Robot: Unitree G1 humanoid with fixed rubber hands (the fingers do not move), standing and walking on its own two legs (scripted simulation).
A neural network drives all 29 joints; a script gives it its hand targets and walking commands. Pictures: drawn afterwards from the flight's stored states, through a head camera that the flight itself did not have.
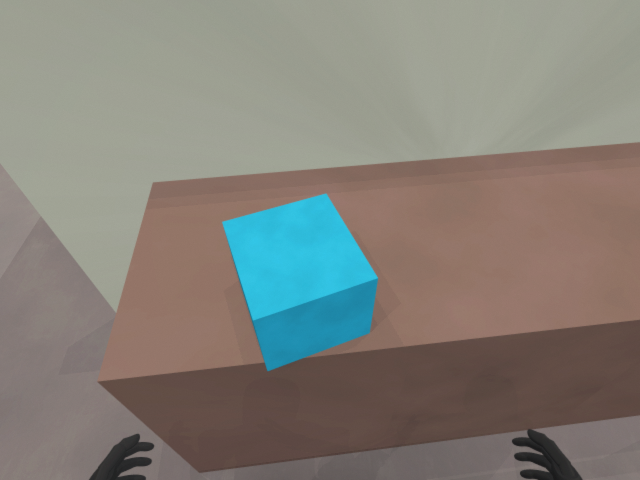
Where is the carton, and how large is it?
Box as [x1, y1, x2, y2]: [222, 194, 377, 370]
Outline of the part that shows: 326,194 322,194 222,222 267,370 369,332 377,277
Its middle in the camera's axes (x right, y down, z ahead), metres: -0.04 +0.06 +0.64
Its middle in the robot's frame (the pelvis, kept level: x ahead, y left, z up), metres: +0.43 +0.06 -0.04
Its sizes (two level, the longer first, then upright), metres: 0.194 0.180 0.156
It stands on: a pedestal, 0.64 m high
